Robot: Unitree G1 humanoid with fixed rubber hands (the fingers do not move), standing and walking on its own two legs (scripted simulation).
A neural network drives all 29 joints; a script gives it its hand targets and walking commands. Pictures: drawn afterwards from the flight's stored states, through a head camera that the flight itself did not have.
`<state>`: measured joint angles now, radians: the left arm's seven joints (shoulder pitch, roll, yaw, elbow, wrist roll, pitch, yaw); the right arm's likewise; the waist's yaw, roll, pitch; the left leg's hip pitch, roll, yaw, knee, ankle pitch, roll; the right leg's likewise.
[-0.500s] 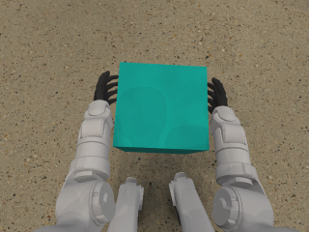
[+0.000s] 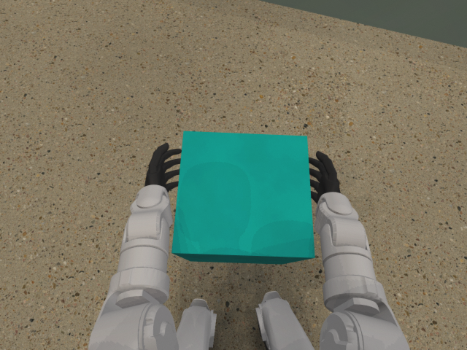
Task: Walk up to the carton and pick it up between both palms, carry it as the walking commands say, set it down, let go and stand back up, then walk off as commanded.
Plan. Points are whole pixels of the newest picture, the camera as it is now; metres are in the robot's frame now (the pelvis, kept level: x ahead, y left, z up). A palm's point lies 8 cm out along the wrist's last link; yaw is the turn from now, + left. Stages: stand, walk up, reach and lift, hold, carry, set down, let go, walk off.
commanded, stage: reach and lift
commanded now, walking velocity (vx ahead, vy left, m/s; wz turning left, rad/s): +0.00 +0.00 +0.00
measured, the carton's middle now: (240, 207) +0.38 -0.02 -0.12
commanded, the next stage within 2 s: none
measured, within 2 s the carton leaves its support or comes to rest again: neither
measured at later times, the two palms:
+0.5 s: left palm (143, 184) +0.38 +0.13 +0.03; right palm (342, 193) +0.35 -0.17 +0.03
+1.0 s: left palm (124, 180) +0.36 +0.13 +0.10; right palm (365, 185) +0.34 -0.17 +0.10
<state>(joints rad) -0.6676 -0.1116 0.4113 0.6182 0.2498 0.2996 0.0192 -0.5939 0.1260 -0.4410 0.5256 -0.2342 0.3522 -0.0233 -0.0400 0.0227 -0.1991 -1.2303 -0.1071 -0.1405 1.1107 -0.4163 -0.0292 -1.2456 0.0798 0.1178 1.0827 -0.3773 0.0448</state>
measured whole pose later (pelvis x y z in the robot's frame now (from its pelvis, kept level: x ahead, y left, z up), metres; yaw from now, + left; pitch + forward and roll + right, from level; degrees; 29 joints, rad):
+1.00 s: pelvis +0.03 +0.00 +0.10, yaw +0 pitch +7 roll +0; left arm -0.39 -0.17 0.34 0.46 0.31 0.46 -0.01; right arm -0.35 0.18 -0.35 0.40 -0.30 0.51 0.00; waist -0.05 0.00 -0.07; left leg -0.40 -0.06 -0.15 0.52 -0.24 -0.01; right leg -0.42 0.04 0.13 0.50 -0.20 0.02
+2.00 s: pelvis +0.04 +0.00 +0.11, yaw +0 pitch -7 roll +0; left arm -0.31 -0.16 0.28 0.27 0.30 0.72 -0.02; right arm -0.31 0.16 -0.24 0.27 -0.29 0.76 0.01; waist 0.00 0.01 0.01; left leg -0.04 -0.04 -0.15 0.36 -0.20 -0.01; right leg -0.06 0.04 0.12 0.35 -0.17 0.01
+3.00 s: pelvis +0.03 -0.01 +0.11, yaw +0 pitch -8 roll +0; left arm -0.28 -0.16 0.24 0.25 0.29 0.75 -0.01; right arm -0.27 0.15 -0.22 0.25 -0.28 0.78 0.00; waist 0.00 0.00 0.02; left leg -0.03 -0.04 -0.14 0.38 -0.20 -0.01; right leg -0.05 0.04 0.11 0.37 -0.18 0.01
